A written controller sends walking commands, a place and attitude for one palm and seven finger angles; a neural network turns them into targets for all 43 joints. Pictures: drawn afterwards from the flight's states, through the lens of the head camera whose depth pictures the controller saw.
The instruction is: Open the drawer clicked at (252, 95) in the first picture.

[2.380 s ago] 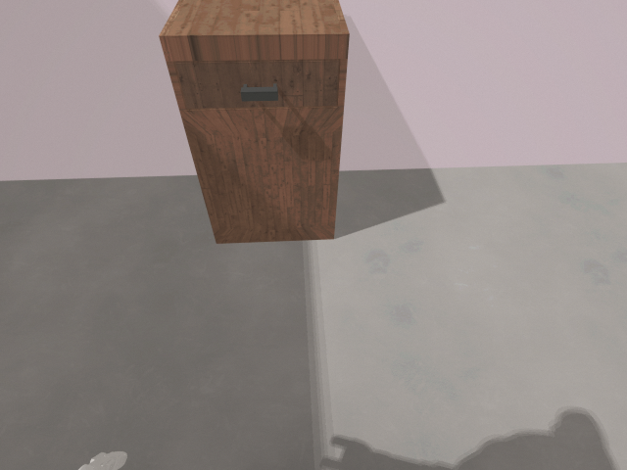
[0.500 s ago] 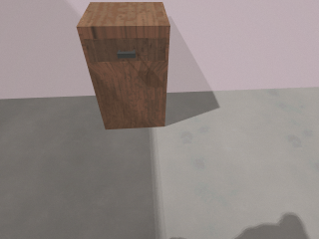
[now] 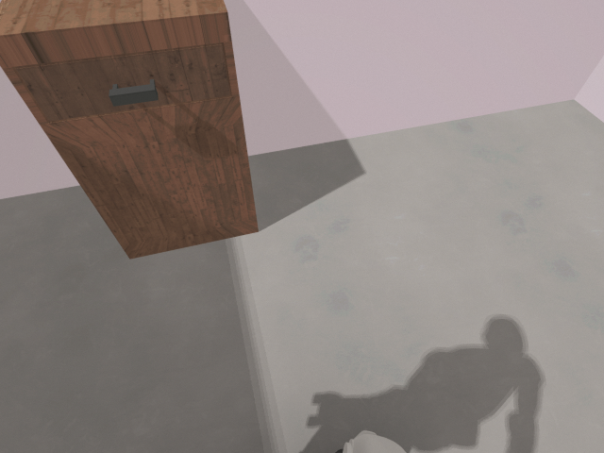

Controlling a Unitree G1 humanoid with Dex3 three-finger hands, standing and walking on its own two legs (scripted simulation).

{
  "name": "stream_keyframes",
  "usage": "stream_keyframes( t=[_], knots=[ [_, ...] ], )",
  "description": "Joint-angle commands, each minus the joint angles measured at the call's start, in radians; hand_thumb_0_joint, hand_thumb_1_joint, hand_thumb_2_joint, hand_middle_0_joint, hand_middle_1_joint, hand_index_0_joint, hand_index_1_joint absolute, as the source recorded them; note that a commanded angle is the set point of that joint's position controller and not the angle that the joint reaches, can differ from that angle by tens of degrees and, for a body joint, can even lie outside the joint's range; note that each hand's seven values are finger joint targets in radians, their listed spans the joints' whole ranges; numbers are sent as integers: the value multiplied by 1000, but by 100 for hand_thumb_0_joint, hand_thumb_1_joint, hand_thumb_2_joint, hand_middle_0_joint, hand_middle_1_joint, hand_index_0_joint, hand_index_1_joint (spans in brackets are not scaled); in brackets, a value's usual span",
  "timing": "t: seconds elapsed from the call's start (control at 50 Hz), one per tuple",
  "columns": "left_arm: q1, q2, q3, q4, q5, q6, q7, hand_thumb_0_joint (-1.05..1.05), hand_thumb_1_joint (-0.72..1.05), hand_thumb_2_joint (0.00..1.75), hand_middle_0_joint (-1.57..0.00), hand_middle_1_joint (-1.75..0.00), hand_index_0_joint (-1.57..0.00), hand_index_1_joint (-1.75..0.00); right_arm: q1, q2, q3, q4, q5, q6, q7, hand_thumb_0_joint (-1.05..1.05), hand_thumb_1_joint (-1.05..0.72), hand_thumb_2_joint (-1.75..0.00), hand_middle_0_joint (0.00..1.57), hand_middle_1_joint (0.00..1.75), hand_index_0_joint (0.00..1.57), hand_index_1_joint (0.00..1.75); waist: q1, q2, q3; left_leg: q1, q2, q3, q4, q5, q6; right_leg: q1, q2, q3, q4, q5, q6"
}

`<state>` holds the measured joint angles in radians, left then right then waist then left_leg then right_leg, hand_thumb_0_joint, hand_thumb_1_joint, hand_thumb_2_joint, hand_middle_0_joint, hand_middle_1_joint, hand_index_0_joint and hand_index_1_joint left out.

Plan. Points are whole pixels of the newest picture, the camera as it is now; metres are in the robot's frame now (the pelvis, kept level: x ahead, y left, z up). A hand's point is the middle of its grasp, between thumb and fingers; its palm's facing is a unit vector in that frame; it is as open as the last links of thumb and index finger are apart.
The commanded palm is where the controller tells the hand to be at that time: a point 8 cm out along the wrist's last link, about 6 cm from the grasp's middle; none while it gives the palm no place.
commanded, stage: walk to a spot facing it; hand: left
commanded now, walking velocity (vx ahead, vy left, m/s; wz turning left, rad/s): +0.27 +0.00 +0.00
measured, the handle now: (134, 90) +0.88 +0.46 -0.03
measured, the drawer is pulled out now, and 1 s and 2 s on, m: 0.00 0.00 0.00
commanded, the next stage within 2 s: turn to face it in 0.04 s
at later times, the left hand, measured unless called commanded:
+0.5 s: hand (165, 433) +0.16 +0.22 -0.16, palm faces +0.14 -0.98 -0.15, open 7.3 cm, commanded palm none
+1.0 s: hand (181, 422) +0.18 +0.19 -0.14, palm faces +0.30 -0.93 -0.22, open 7.3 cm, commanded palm none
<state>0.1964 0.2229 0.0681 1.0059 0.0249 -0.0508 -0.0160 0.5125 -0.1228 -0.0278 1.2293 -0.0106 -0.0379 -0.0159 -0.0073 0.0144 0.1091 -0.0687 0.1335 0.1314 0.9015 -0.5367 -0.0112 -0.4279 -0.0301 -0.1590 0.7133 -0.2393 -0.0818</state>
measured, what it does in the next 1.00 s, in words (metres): walks ahead, turning left: left foot, then right foot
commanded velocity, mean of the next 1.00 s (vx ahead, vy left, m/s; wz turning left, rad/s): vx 0.07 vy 0.01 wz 0.27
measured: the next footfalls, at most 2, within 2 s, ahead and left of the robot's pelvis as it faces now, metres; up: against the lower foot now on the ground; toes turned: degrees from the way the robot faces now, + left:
left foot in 0.32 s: +0.24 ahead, +0.13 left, +0.00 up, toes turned +11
right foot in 0.74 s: +0.25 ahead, -0.10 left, +0.00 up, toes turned +5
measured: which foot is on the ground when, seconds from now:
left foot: up 0.00-0.30, down 0.32-0.76, up 0.78-1.00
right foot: down 0.00-0.34, up 0.36-0.72, down 0.74-1.00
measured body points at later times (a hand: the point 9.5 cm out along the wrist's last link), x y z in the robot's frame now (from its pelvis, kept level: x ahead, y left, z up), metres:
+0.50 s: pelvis +0.15 +0.04 +0.03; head +0.17 +0.07 +0.47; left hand +0.16 +0.27 -0.14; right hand +0.24 -0.19 -0.11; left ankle +0.20 +0.12 -0.71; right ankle +0.12 -0.10 -0.64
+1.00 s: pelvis +0.19 +0.01 +0.03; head +0.21 +0.01 +0.48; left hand +0.16 +0.24 -0.12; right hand +0.30 -0.21 -0.12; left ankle +0.15 +0.13 -0.67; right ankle +0.21 -0.10 -0.71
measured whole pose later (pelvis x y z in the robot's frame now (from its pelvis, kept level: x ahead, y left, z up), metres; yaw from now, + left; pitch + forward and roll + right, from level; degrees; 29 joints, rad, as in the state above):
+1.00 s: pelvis +0.19 +0.01 +0.03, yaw +15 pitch -1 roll +1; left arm 0.27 0.16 0.03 1.01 0.04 -0.01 0.02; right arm 0.21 -0.20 -0.07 1.03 -0.02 0.04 0.01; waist 0.02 0.01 0.03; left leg -0.37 0.04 0.05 0.86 -0.45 -0.03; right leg -0.20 -0.08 -0.15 0.49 -0.28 0.00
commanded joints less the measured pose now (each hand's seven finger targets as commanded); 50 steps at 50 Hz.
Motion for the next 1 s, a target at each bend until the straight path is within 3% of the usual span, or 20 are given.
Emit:
stream_keyframes(
  t=[0.0,0.06,0.1,0.2,0.26,0.28,0.3,0.32,0.34,0.36,0.42,0.6,0.68,0.7,0.72,0.74,0.78,0.84,0.92,0.98],
  knots=[
    [211,154,28,28,-14,6,34,0,90,90,-20,-30,-20,-30,-198,-105,-30,-177,-3,-26,5,0,-90,-90,20,30,20,30,92,-89,-41,-561,30,-126,505,108,37,268,-385,627,-510,-323,-185],
    [93,82,-1,2,4,-5,41,0,90,90,-20,-30,-20,-30,-94,-56,-22,-140,-18,11,10,0,-90,-90,20,30,20,30,-15,-59,-36,-412,49,-96,293,164,10,51,-287,344,-513,-139,-110],
    [78,90,-1,11,7,-8,39,0,90,90,-20,-30,-20,-30,-69,-37,-21,-144,-13,21,17,0,-90,-90,20,30,20,30,-41,-97,-54,-351,38,-68,141,184,0,26,-252,250,-513,-79,-94],
    [113,88,-6,31,1,-6,34,0,90,90,-20,-30,-20,-30,-180,-36,-13,-193,-5,11,24,0,-90,-90,20,30,20,30,-6,-125,-44,-321,-16,-24,-140,268,-9,141,-228,142,-457,96,-62],
    [118,71,-5,37,-6,8,40,0,90,90,-20,-30,-20,-30,-172,-62,-11,-188,-7,2,20,0,-90,-90,20,30,20,30,-20,-79,-39,-186,-44,-2,-306,388,-4,155,-200,73,-352,147,-9],
    [130,56,-8,36,-9,16,41,0,90,90,-20,-30,-20,-30,-131,-100,-17,-176,-8,-2,19,0,-90,-90,20,30,20,30,-33,5,-69,-88,-29,-33,-367,491,3,135,-166,36,-234,128,23],
    [156,22,-11,23,-11,25,40,0,90,90,-20,-30,-20,-30,-85,-177,-33,-180,-14,-5,13,0,-90,-90,20,30,20,30,-38,191,-99,-15,96,-228,-452,646,65,57,-81,-18,-54,-40,75],
    [175,-7,-14,3,-17,29,40,0,90,90,-20,-30,-20,-30,-60,-254,-46,-190,-19,4,7,0,-90,-90,20,30,20,30,-40,340,-114,-5,263,-444,-560,731,180,-17,-2,-32,153,-390,114],
    [130,12,-17,-7,-9,35,47,0,90,90,-20,-30,-20,-30,-62,-242,-41,-184,-18,7,-7,0,-90,-90,20,30,20,30,-55,319,-140,-23,270,-528,-619,647,217,-46,1,66,309,-437,112],
    [96,13,-13,-15,-6,36,45,0,90,90,-20,-30,-20,-30,-110,-238,-40,-199,-16,11,-12,0,-90,-90,20,30,20,30,-40,259,-111,-57,256,-513,-616,592,229,-100,-27,105,393,-388,109],
    [87,4,-10,-2,-6,37,35,0,90,90,-20,-30,-20,-30,-226,-190,-31,-236,-11,3,-13,0,-90,-90,20,30,20,30,2,94,-118,-122,163,-328,-600,677,190,-61,-62,135,365,-229,126],
    [59,-2,-9,-41,-8,63,44,0,90,90,-20,-30,-20,-30,-252,-217,-56,-251,-14,34,-6,0,-90,-90,20,30,20,30,-14,110,-159,-120,118,-317,-588,597,189,51,-22,104,66,-192,136],
    [138,12,-7,-20,-12,52,50,0,90,90,-20,-30,-20,-30,-294,-213,-58,-259,-5,44,-1,0,-90,-90,20,30,20,30,35,90,-144,-241,66,-299,-504,501,130,260,-14,93,-225,8,133],
    [154,52,-2,-20,-6,43,55,0,90,90,-20,-30,-20,-30,-299,-181,-55,-262,2,45,6,0,-90,-90,20,30,20,30,45,-7,-139,-316,7,-254,-421,401,79,333,-82,170,-343,51,119],
    [143,127,8,-26,5,36,61,0,90,90,-20,-30,-20,-30,-288,-120,-44,-280,8,46,12,0,-90,-90,20,30,20,30,31,-222,-112,-433,-114,-126,-272,203,10,356,-281,377,-425,65,45],
    [140,182,13,-51,3,41,57,0,90,90,-20,-30,-20,-30,-313,-126,-47,-306,2,56,14,0,-90,-90,20,30,20,30,47,-273,-101,-415,-142,-109,-114,7,-3,247,-416,459,-479,68,-56],
    [81,140,9,-63,1,41,58,0,90,90,-20,-30,-20,-30,-327,-143,-59,-285,-7,82,16,0,-90,-90,20,30,20,30,25,-231,-34,-427,-112,-148,128,45,-2,130,-354,406,-497,21,-73],
    [53,98,1,-70,4,35,59,0,90,90,-20,-30,-20,-30,-285,-123,-50,-255,-5,75,19,0,-90,-90,20,30,20,30,2,-167,-58,-424,-92,-122,141,98,-23,213,-281,225,-403,306,-51],
    [174,121,10,-16,8,24,49,0,90,90,-20,-30,-20,-30,-347,-103,-38,-274,-8,60,26,0,-90,-90,20,30,20,30,59,-172,-77,-401,-89,-71,-45,88,-25,317,-298,241,-425,182,-54],
    [191,140,15,3,10,19,39,0,90,90,-20,-30,-20,-30,-358,-106,-34,-288,-9,45,34,0,-90,-90,20,30,20,30,66,-185,-69,-349,-89,-46,-175,82,-6,302,-303,260,-454,-18,-61]
  ],
)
